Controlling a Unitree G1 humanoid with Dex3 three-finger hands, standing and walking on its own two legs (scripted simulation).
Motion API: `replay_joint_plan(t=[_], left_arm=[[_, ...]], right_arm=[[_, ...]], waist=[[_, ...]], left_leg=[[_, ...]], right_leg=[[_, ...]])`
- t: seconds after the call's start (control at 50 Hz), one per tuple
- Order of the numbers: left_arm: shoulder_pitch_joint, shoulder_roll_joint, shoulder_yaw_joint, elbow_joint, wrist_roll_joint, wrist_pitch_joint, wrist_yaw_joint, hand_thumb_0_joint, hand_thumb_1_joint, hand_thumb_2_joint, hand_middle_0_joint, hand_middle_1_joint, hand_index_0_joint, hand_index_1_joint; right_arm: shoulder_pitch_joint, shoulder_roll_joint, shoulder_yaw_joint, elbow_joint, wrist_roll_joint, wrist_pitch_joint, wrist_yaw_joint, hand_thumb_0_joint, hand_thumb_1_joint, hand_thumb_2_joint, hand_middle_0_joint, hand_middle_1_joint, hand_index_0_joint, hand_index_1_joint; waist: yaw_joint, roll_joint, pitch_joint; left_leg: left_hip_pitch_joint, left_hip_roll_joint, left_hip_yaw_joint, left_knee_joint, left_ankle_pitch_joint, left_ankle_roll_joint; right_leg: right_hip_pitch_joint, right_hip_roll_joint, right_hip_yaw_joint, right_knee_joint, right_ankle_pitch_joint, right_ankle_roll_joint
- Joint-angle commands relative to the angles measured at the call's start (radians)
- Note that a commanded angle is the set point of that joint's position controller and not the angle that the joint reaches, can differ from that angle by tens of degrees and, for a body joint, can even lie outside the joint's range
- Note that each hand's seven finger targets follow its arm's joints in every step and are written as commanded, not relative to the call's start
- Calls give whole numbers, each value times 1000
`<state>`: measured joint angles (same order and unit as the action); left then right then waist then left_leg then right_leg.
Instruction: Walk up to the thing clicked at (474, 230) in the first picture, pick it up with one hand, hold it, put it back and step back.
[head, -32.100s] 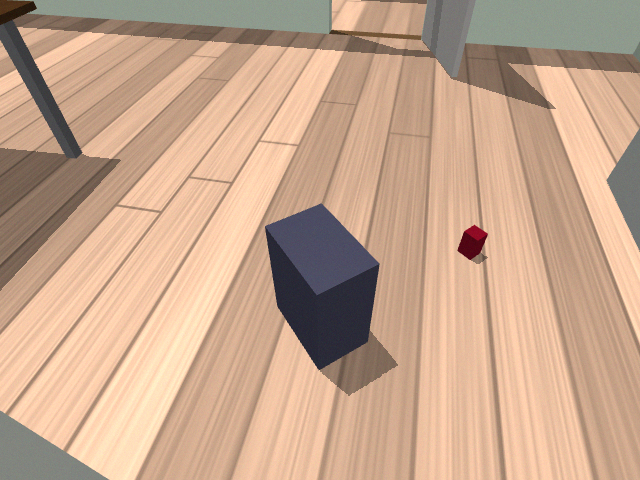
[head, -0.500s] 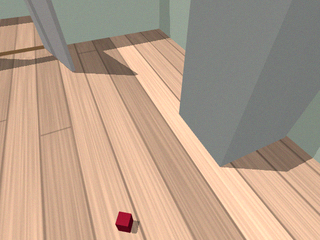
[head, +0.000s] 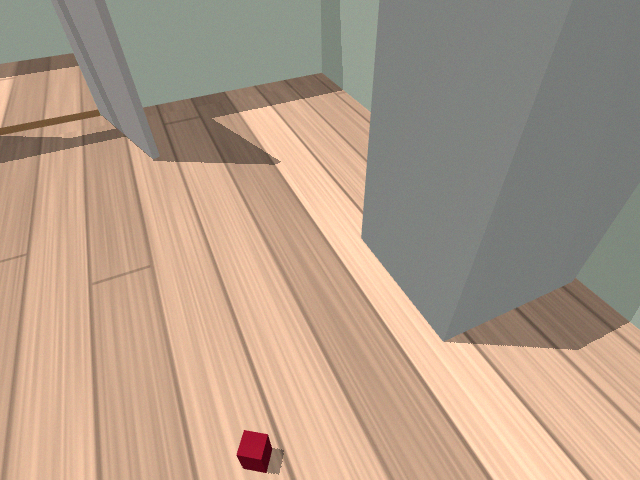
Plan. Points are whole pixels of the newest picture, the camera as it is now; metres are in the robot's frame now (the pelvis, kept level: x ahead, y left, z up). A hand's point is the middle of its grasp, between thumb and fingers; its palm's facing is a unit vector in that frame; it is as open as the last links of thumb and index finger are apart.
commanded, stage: stand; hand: left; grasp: from above
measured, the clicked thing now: (255, 451) +0.42 +0.22 -0.72
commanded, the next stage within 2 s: step back in 1.54 s
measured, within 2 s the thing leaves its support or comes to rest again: neither
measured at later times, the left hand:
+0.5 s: hand out of the picture +0.08 +0.23 -0.16, palm faces +0.01 -0.94 -0.33, open 7.4 cm
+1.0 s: hand out of the picture +0.10 +0.24 -0.15, palm faces +0.01 -0.94 -0.34, open 7.4 cm
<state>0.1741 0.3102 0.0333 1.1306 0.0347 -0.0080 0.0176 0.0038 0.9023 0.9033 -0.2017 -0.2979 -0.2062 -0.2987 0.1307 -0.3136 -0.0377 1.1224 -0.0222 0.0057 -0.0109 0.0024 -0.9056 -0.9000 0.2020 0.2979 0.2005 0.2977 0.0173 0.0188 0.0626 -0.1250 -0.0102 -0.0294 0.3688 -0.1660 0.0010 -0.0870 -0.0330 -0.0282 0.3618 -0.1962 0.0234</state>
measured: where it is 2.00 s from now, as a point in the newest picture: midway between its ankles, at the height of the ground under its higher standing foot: outside the picture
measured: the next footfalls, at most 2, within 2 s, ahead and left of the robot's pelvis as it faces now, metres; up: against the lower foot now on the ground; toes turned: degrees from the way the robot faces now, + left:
none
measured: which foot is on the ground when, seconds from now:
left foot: down 0.00-1.00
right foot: down 0.00-1.00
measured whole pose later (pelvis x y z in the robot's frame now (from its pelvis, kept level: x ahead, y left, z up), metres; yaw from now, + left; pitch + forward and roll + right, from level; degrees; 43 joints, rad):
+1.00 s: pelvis +0.02 -0.01 +0.00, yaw -1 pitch -3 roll +0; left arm 0.10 0.32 0.03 1.14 0.02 -0.01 0.01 0.00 0.90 0.90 -0.20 -0.30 -0.21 -0.30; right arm 0.09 -0.34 -0.01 1.14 -0.02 0.00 -0.01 0.00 -0.91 -0.90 0.20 0.30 0.20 0.30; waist 0.01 0.02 0.05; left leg -0.09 0.01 -0.03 0.33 -0.18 -0.02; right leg -0.06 -0.01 -0.02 0.31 -0.20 0.01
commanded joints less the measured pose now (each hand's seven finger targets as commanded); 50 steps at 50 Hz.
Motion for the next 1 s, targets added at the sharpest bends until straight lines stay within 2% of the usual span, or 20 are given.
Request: replay_joint_plan(t=[0.0, 0.04, 0.2, 0.28, 0.38, 0.46, 0.48, 0.64, 0.7, 0.8, 0.98], left_arm=[[-57, 196, 32, -55, -5, -18, 16, 0, 900, 900, -200, -300, -200, -301], [-47, 195, 29, -44, -7, -16, 14, 0, 900, 900, -200, -300, -200, -301], [-58, 204, 30, -33, -10, -21, 14, 0, 900, 900, -200, -300, -200, -301], [-60, 200, 30, -34, -13, -21, 12, 0, 900, 900, -200, -300, -200, -301], [-73, 206, 32, -32, -14, -19, 10, 0, 900, 900, -200, -300, -200, -301], [-84, 208, 32, -33, -15, -19, 9, 0, 900, 900, -200, -300, -200, -301], [-81, 207, 33, -34, -15, -22, 10, 0, 900, 900, -200, -300, -200, -301], [-92, 210, 35, -31, -19, -19, 7, 0, 900, 900, -200, -300, -200, -301], [-100, 211, 34, -39, -20, -21, 6, 0, 900, 900, -200, -300, -200, -301], [-105, 212, 34, -40, -20, -20, 8, 0, 900, 900, -200, -300, -200, -301], [-107, 219, 33, -43, -18, -20, 6, 0, 900, 900, -200, -300, -200, -301]], right_arm=[[-49, -188, -29, -56, -2, -22, -10, 0, -900, -900, 200, 300, 200, 300], [-51, -194, -28, -51, -1, -22, -9, 0, -900, -900, 200, 300, 200, 300], [-53, -198, -21, -43, 2, -24, -8, 0, -900, -900, 200, 300, 200, 300], [-51, -202, -16, -36, 2, -24, -10, 0, -900, -900, 200, 300, 200, 300], [-47, -202, -11, -33, 3, -25, -10, 0, -900, -900, 200, 300, 200, 300], [-58, -204, -10, -35, 3, -27, -12, 0, -900, -900, 200, 300, 200, 300], [-53, -214, -12, -34, 4, -28, -12, 0, -900, -900, 200, 300, 200, 300], [-57, -210, -6, -34, 5, -30, -12, 0, -900, -900, 200, 300, 200, 300], [-67, -221, -7, -37, 5, -33, -13, 0, -900, -900, 200, 300, 200, 300], [-65, -224, -9, -37, 6, -33, -14, 0, -900, -900, 200, 300, 200, 300], [-74, -218, -7, -38, 6, -30, -10, 0, -900, -900, 200, 300, 200, 300]], waist=[[-10, -14, -11], [-6, -9, 1], [-10, -31, -35], [-6, -15, -37], [-9, -13, -31], [-8, -19, -48], [-10, -14, -70], [-10, -15, -64], [-8, -9, -88], [-13, -18, -104], [-14, -23, -60]], left_leg=[[-36, 103, -108, -92, -52, 24], [-46, 103, -111, -100, -65, 22], [4, 112, -101, -78, 35, 26], [-6, 114, -97, -78, 48, 26], [-10, 118, -96, -86, 49, 22], [5, 120, -93, -81, 103, 20], [22, 124, -89, -69, 129, 24], [24, 127, -87, -81, 161, 19], [43, 132, -84, -71, 224, 19], [59, 135, -78, -60, 267, 20], [27, 130, -77, -89, 160, 17]], right_leg=[[-31, -87, 87, -101, -24, -26], [-29, -85, 85, -101, -40, -27], [-20, -96, 94, -110, 25, -29], [-4, -96, 94, -111, 58, -31], [-1, -93, 91, -109, 53, -31], [7, -92, 87, -105, 93, -30], [21, -98, 92, -106, 131, -29], [26, -94, 84, -100, 151, -28], [35, -96, 81, -88, 205, -27], [47, -99, 77, -81, 260, -28], [19, -95, 82, -102, 153, -29]])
